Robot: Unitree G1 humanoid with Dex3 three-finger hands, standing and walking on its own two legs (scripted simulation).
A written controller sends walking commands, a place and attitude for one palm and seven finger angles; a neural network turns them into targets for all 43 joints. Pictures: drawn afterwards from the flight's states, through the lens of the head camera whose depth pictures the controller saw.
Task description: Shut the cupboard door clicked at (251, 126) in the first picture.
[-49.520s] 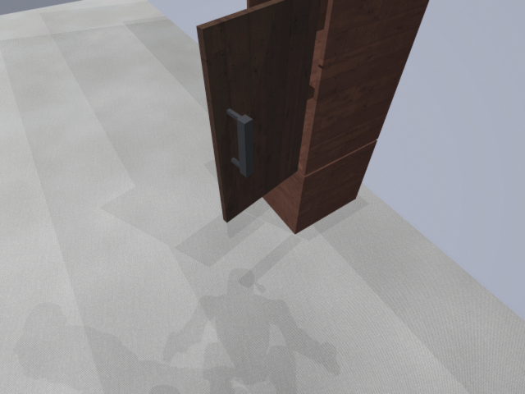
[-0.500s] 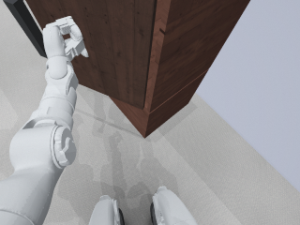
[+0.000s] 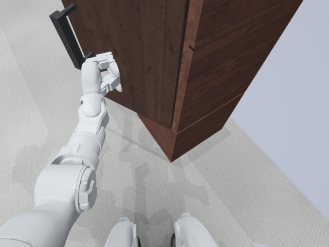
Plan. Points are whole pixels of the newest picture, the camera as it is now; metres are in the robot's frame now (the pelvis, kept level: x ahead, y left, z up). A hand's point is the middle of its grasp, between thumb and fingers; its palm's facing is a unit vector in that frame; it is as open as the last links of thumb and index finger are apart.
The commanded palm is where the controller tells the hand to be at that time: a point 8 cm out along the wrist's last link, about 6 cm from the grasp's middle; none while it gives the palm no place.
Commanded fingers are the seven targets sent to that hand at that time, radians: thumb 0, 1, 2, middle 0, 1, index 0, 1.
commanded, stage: draw the hand back to the body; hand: left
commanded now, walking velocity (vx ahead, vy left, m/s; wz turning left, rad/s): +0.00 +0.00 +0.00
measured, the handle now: (76, 39) +0.66 +0.19 +0.07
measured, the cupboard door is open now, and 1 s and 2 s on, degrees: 27 27 27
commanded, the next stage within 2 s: step back with the hand held close in 1.60 s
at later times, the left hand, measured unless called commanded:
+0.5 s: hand (66, 100) +0.39 +0.15 +0.15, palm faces +0.03 -1.00 -0.03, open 3.1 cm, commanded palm +0.34 +0.21 +0.15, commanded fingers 0.00 0.90 0.90 -1.16 -1.35 -1.16 -1.35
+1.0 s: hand out of the picture +0.26 +0.25 +0.21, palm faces +0.28 -0.91 -0.29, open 4.4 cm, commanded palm +0.22 +0.30 +0.23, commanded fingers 0.00 0.90 0.90 -0.47 -0.60 -0.47 -0.60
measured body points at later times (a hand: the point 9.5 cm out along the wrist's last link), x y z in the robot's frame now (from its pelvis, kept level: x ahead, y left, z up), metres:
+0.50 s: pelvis +0.01 +0.01 +0.05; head +0.04 +0.01 +0.50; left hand +0.38 +0.20 +0.16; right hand +0.11 -0.25 -0.06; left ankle +0.03 +0.13 -0.65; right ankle +0.01 -0.09 -0.65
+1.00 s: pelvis +0.03 +0.04 +0.09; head +0.02 +0.02 +0.54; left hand +0.24 +0.30 +0.23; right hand +0.23 -0.16 +0.01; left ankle +0.03 +0.13 -0.65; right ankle +0.01 -0.09 -0.65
